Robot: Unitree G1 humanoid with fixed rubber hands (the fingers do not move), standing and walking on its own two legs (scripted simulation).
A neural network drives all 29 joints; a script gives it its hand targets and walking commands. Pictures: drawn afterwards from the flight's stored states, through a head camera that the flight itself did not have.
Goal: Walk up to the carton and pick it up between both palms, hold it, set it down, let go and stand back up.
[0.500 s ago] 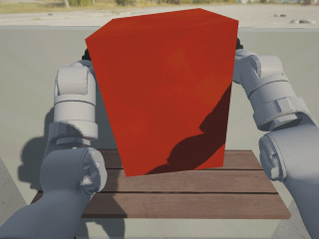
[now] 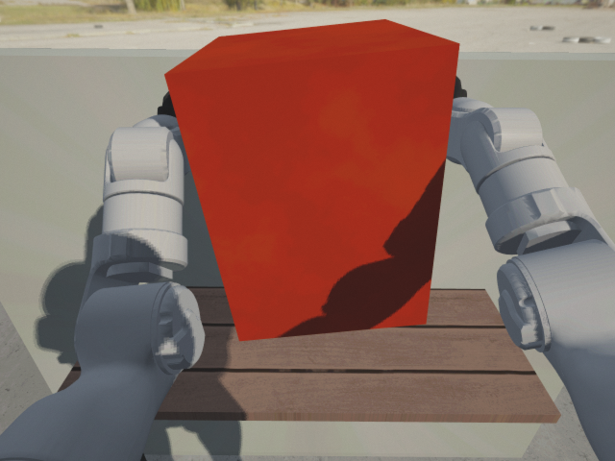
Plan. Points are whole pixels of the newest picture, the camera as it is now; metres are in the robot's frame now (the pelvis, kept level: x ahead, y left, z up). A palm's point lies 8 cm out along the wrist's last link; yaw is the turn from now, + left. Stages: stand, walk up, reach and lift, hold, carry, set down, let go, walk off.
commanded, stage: hold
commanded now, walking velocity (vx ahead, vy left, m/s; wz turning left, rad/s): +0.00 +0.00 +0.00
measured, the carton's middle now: (316, 171) +0.38 +0.00 +0.29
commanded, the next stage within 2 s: set down in 1.32 s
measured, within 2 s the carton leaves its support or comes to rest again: neither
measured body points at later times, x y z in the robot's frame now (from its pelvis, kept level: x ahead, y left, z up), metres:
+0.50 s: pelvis +0.00 +0.00 +0.00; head -0.10 +0.02 +0.44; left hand +0.39 +0.16 +0.33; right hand +0.38 -0.16 +0.36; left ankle +0.02 +0.13 -0.75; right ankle +0.00 -0.11 -0.75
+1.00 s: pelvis +0.00 +0.00 +0.00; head -0.10 +0.02 +0.44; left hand +0.39 +0.16 +0.33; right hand +0.38 -0.16 +0.36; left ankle +0.02 +0.13 -0.75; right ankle +0.00 -0.11 -0.75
